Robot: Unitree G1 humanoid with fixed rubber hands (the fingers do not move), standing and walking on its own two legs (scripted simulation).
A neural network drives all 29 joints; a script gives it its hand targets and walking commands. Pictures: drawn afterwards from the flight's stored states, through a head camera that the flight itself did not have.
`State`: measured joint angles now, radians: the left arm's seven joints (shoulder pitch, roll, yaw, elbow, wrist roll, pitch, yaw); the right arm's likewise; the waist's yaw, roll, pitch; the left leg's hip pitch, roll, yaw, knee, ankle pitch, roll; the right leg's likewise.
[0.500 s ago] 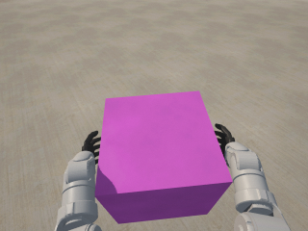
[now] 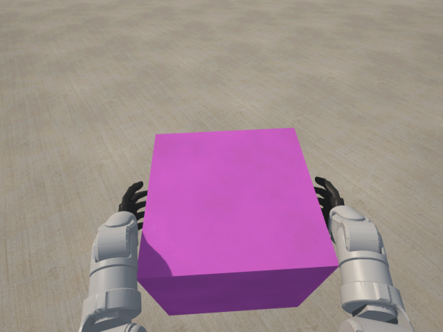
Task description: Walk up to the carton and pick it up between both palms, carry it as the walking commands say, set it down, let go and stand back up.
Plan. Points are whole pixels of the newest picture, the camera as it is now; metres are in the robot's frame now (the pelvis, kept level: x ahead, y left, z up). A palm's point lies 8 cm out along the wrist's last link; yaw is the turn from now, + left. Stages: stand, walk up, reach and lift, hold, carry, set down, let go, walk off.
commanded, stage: reach and lift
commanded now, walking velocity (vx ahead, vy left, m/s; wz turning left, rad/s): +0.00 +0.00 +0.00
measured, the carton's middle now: (229, 224) +0.34 +0.01 -0.02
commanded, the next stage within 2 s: hold in 0.92 s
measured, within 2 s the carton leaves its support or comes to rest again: neither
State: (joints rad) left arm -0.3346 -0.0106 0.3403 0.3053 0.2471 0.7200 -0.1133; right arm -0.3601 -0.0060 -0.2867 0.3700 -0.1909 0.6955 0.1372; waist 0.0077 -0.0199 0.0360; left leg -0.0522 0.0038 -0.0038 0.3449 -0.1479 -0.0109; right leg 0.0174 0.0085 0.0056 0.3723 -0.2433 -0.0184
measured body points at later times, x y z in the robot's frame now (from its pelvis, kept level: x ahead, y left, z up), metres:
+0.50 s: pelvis -0.01 +0.01 +0.00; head -0.06 +0.01 +0.45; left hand +0.29 +0.20 +0.04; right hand +0.28 -0.19 +0.04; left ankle +0.04 +0.13 -0.75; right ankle -0.01 -0.11 -0.75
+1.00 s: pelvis -0.01 +0.01 +0.00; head -0.06 +0.02 +0.45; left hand +0.28 +0.20 +0.04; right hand +0.28 -0.19 +0.04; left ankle +0.04 +0.13 -0.75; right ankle -0.01 -0.11 -0.75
